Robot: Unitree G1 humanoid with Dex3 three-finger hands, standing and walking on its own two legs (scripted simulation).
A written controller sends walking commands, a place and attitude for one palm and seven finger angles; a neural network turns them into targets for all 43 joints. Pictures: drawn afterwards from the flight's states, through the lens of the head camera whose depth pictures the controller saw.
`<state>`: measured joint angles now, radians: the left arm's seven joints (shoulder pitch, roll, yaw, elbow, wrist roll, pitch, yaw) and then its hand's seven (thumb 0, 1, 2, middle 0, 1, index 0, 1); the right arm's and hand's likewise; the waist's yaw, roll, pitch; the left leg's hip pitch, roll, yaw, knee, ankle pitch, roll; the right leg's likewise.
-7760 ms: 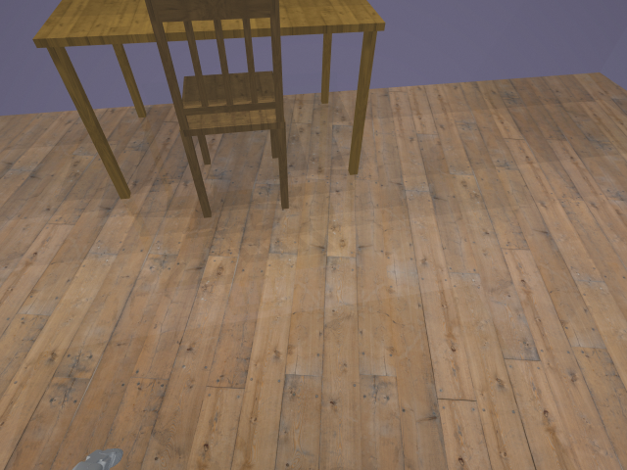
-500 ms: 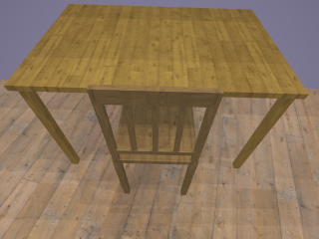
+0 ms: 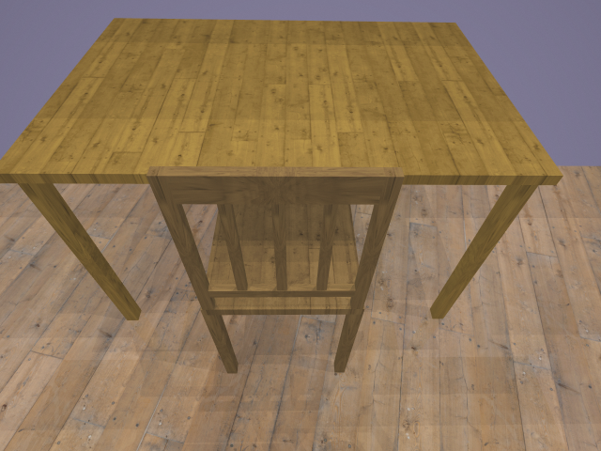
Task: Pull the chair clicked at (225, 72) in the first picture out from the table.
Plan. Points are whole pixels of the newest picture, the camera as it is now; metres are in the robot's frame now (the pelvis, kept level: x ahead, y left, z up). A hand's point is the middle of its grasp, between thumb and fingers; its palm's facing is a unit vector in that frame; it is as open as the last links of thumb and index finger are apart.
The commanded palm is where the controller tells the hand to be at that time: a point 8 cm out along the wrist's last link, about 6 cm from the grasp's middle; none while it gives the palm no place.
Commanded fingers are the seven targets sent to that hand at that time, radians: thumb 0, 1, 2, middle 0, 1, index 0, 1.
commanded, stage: shuffle to correct the standing spot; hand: left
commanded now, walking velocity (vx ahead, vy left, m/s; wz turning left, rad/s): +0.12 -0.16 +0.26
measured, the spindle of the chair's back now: (280, 250) +0.47 +0.07 -0.09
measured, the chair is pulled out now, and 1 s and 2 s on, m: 0.00 0.00 0.00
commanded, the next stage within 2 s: come to a stop and stand still in 0.04 s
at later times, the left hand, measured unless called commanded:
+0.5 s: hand out of the picture +0.02 +0.12 -0.18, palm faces +0.06 -0.97 -0.23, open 7.3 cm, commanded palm none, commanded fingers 0.00 0.90 0.90 -0.20 -0.30 -0.20 -0.30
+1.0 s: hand out of the picture +0.00 +0.14 -0.17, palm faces +0.03 -0.98 -0.21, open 7.4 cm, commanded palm none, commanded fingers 0.00 0.90 0.90 -0.20 -0.30 -0.20 -0.30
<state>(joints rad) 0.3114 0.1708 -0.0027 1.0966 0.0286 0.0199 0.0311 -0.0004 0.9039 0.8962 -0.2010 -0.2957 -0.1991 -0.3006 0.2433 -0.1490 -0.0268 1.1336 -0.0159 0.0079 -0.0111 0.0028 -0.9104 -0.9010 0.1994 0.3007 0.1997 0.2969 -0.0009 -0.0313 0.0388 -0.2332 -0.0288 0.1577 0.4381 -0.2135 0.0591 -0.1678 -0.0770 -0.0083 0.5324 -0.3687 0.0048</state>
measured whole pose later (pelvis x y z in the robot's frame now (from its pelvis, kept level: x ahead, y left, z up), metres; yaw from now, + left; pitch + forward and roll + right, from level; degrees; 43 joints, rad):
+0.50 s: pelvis +0.03 -0.05 +0.00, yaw +1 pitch +0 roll +2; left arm 0.28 0.13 0.01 1.08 0.01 0.00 0.06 0.02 0.92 0.90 -0.20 -0.30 -0.20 -0.30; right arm 0.16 -0.17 -0.02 1.10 0.00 0.01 -0.04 0.01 -0.93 -0.90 0.20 0.30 0.20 0.30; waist 0.01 -0.01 0.08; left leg -0.22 0.02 0.11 0.49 -0.26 -0.01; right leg -0.09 -0.02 -0.08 0.49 -0.40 -0.03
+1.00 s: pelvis +0.00 -0.04 +0.01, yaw +2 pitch -1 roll +1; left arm 0.29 0.16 -0.02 1.07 0.01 0.00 0.04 0.00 0.90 0.90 -0.20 -0.30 -0.20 -0.30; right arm 0.23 -0.17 0.00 1.13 -0.01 0.02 -0.01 0.00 -0.92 -0.90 0.20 0.30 0.20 0.30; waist 0.00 0.00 0.06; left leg -0.20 0.02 0.11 0.39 -0.17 0.01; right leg -0.07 -0.01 -0.09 0.40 -0.31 -0.02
